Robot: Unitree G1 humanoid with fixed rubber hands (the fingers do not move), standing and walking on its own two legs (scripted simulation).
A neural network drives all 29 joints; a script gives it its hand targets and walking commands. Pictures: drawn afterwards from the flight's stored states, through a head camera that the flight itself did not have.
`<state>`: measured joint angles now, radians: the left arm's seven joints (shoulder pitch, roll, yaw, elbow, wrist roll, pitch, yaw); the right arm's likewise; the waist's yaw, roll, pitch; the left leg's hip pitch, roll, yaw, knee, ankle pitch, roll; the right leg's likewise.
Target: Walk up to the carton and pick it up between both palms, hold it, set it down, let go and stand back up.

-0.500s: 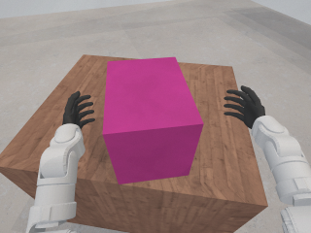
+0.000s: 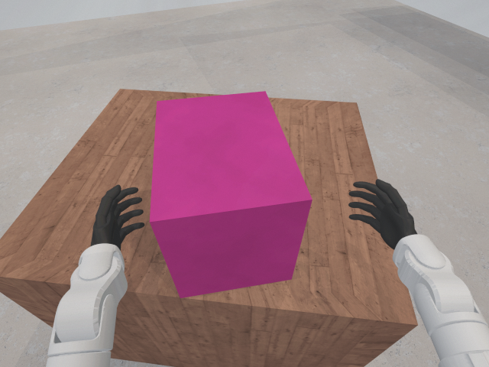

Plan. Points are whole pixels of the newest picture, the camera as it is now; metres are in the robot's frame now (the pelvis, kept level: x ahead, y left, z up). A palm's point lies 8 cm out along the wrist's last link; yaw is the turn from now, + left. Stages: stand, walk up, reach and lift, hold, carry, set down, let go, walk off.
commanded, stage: set down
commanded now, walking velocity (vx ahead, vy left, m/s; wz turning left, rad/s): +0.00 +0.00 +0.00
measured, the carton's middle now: (224, 190) +0.45 +0.09 +0.02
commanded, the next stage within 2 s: none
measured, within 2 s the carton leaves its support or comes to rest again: neither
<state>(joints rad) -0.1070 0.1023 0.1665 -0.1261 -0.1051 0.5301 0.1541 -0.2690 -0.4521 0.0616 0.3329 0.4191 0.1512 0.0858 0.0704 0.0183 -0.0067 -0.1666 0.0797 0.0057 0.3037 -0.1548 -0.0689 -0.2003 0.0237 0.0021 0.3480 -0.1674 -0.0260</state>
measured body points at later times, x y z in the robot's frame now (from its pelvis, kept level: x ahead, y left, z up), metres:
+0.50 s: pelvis -0.01 +0.00 +0.00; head -0.01 +0.00 +0.45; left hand +0.23 +0.22 +0.04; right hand +0.28 -0.22 +0.03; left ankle +0.00 +0.17 -0.75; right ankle +0.01 -0.10 -0.75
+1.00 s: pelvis +0.00 +0.01 +0.00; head +0.00 +0.02 +0.45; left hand +0.20 +0.21 -0.01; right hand +0.21 -0.22 -0.02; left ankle +0.00 +0.17 -0.75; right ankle +0.01 -0.10 -0.75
